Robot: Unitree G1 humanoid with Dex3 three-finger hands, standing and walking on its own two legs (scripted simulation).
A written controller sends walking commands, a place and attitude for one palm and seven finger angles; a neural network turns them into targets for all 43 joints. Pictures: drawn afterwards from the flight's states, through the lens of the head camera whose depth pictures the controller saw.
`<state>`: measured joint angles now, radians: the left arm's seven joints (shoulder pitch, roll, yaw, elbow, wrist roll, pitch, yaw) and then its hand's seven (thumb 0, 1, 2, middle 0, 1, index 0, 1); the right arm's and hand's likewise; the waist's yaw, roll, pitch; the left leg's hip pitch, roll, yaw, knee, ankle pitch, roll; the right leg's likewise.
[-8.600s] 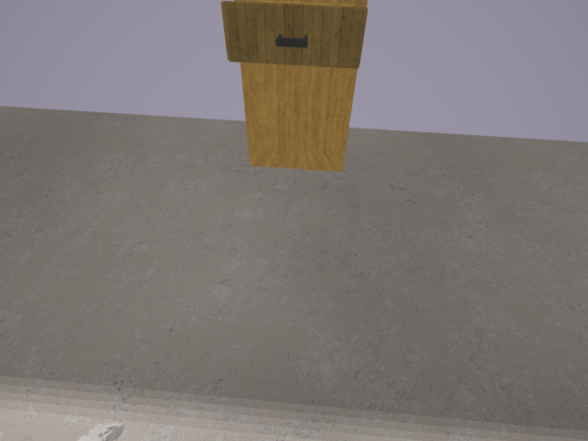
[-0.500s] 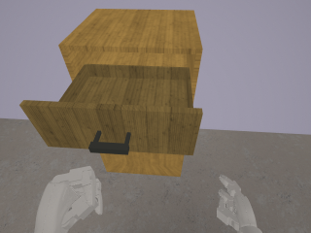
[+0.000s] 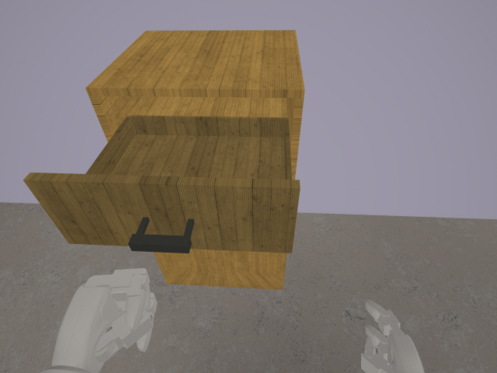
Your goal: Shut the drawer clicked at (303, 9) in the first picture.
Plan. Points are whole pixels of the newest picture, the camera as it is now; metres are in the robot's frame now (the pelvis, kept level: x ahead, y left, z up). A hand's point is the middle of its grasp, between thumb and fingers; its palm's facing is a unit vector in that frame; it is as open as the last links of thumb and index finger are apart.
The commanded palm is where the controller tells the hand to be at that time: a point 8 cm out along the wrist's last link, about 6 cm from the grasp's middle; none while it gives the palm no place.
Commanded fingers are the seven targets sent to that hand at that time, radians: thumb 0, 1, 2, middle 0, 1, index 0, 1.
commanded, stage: raise the hand and make a fist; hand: left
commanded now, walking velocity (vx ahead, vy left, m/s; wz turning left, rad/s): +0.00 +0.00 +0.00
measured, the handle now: (163, 233) +0.34 +0.18 +0.06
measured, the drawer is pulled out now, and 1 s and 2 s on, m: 0.30 0.30 0.30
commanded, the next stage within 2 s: bring the fist close to the handle in 0.14 s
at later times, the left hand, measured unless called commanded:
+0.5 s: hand (154, 303) +0.18 +0.13 +0.12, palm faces +0.05 -1.00 -0.07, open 3.3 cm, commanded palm +0.14 +0.19 +0.13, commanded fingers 0.00 0.90 0.90 -1.40 -1.60 -1.40 -1.60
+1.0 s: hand (168, 298) +0.21 +0.14 +0.08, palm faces +0.00 -1.00 -0.04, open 3.3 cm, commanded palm +0.19 +0.19 +0.08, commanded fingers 0.00 0.90 0.90 -1.40 -1.60 -1.40 -1.60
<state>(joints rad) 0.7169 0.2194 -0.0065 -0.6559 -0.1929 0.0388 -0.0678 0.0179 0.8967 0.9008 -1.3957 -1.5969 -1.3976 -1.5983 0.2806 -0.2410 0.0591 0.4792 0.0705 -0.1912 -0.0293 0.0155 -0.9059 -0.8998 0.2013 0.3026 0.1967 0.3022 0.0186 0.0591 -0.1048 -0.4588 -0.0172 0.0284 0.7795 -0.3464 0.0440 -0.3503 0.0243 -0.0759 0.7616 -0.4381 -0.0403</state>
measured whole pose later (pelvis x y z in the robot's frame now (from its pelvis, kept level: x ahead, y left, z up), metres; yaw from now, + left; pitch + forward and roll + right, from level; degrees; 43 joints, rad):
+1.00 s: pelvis +0.01 -0.01 -0.01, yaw +0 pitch +7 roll +0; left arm 0.53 0.18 0.04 -0.26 -0.22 -0.24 -0.13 0.02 0.90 0.90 -1.39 -1.60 -1.40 -1.60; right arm 0.26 -0.25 0.03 0.54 0.04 -0.20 -0.03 0.01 -0.91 -0.90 0.20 0.30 0.20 0.30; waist -0.01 0.05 -0.09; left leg -0.58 -0.01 0.02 0.84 -0.38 0.02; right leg -0.47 0.03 -0.09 0.83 -0.48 -0.06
